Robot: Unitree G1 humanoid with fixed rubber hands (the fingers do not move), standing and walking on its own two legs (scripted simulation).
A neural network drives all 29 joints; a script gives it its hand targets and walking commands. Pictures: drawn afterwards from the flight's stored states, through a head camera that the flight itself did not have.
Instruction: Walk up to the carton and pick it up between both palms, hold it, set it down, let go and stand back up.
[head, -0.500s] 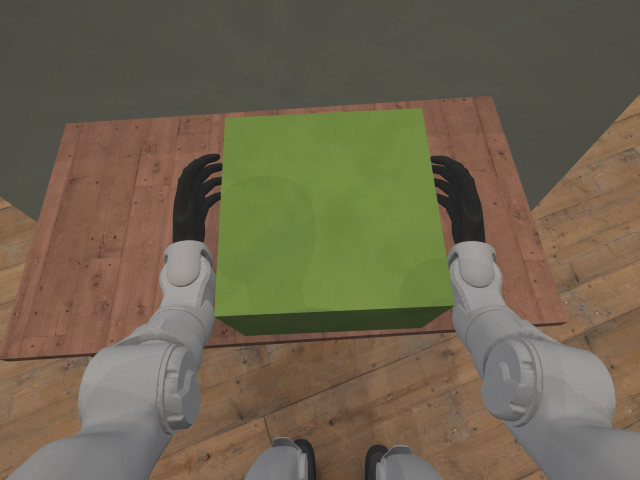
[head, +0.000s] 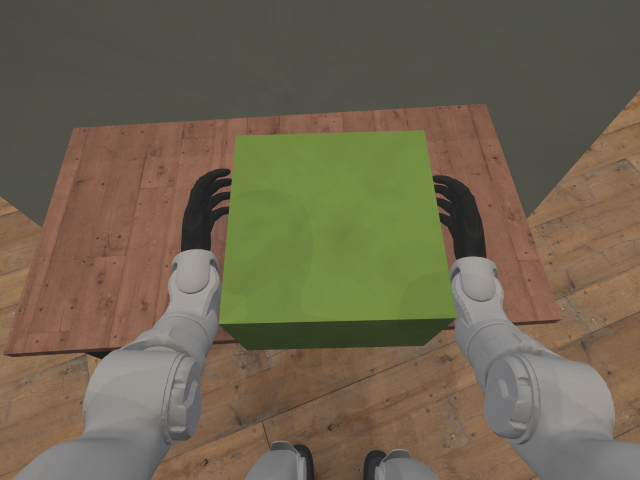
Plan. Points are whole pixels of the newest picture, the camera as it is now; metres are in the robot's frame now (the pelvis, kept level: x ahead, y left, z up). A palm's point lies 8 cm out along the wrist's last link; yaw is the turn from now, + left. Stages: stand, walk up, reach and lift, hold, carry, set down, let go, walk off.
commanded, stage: reach and lift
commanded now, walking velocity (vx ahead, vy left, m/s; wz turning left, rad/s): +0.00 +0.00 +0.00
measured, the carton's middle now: (332, 243) +0.42 +0.01 -0.03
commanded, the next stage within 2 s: none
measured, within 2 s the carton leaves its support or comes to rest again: leaves its support in 0.24 s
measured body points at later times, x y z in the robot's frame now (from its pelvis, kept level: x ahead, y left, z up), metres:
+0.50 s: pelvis -0.02 +0.00 +0.00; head +0.02 -0.01 +0.45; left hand +0.40 +0.18 +0.07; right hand +0.39 -0.17 +0.05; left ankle +0.03 +0.09 -0.70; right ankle +0.01 -0.11 -0.70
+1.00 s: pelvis -0.05 -0.03 +0.01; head -0.08 -0.02 +0.46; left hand +0.36 +0.19 +0.15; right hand +0.38 -0.16 +0.16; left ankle +0.03 +0.09 -0.70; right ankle +0.01 -0.11 -0.70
